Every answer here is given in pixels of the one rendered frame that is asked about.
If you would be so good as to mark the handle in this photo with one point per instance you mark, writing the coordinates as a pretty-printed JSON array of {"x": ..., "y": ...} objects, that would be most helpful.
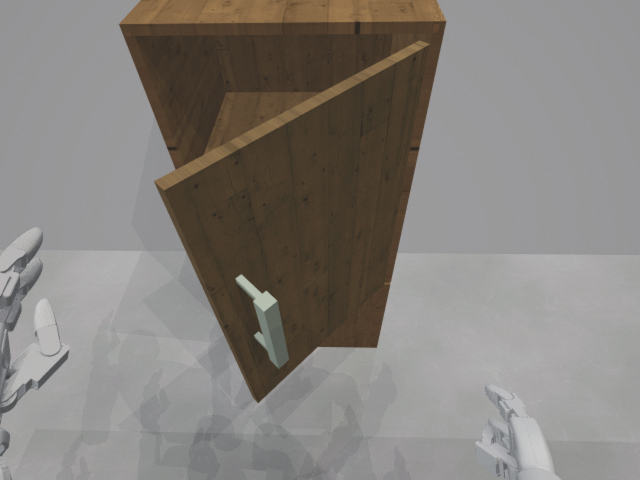
[{"x": 267, "y": 309}]

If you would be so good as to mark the robot right hand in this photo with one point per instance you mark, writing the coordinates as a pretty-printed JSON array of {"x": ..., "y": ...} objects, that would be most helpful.
[{"x": 523, "y": 443}]

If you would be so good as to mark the cupboard door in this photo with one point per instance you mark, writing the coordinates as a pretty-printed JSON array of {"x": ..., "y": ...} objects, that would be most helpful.
[{"x": 304, "y": 206}]

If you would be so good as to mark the robot left hand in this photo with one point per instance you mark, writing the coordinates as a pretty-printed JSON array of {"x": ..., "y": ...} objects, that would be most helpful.
[{"x": 34, "y": 366}]

